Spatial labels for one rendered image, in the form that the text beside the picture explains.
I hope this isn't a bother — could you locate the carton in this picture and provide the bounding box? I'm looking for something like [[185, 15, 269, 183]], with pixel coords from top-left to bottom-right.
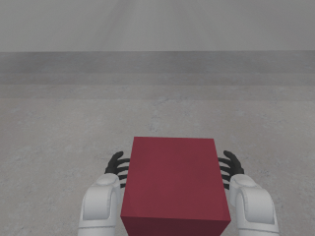
[[120, 137, 231, 236]]

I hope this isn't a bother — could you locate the left robot forearm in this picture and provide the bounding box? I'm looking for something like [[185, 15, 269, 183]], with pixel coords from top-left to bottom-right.
[[78, 173, 121, 236]]

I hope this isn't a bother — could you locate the robot right hand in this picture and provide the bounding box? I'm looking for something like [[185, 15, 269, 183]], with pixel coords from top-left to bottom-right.
[[218, 150, 244, 190]]

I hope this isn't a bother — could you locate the robot left hand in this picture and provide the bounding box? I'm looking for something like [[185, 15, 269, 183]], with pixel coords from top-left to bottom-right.
[[104, 150, 130, 188]]

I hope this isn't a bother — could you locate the right robot forearm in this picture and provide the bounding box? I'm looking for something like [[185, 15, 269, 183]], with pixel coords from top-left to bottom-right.
[[229, 174, 280, 236]]

